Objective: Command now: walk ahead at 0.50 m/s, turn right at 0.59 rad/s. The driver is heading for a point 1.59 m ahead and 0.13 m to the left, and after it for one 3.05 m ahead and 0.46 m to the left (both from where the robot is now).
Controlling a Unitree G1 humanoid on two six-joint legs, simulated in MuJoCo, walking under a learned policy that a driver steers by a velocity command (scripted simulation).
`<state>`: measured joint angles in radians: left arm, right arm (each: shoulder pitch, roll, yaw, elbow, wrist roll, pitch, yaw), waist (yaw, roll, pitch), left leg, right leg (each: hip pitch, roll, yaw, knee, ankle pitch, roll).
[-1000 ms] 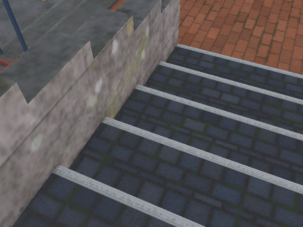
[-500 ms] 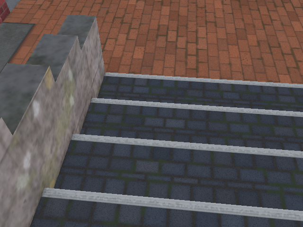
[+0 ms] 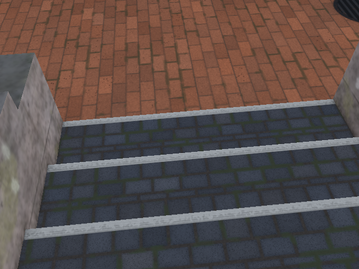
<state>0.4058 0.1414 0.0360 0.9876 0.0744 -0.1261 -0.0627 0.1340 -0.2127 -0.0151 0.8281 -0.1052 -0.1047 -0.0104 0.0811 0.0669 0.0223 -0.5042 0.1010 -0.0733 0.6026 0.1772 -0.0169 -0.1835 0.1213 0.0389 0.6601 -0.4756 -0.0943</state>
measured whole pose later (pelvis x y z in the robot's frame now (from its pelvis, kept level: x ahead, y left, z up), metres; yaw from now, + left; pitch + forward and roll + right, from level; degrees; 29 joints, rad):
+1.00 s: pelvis +0.50 -0.07 -0.21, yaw -10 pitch -2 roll -2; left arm 0.36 0.19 0.00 1.02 0.00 -0.03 0.02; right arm 0.16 -0.19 -0.01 0.97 -0.02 0.02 -0.01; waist 0.04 0.03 0.02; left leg -0.42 0.03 0.01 0.69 -0.21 0.02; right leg -0.30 0.03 -0.12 0.51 -0.18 -0.05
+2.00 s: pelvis +0.58 -0.07 -0.20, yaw -10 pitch -1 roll +0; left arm 0.31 0.13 0.01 1.14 0.03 -0.01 0.02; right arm 0.39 -0.16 -0.05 1.13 -0.02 0.01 -0.02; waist -0.03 0.02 0.00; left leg -0.16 -0.05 0.02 0.46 -0.29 0.08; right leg -0.23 0.00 -0.08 0.58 -0.39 -0.06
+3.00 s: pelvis +1.19 -0.10 -0.35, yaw +7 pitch +2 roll +3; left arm -0.02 0.20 -0.05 0.78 0.09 -0.10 -0.03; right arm 0.53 -0.16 -0.04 1.08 -0.08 -0.16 0.03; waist -0.14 -0.05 0.00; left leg -0.11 -0.15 -0.13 0.65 -0.57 0.07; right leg -0.61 -0.09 0.06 0.55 0.27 -0.05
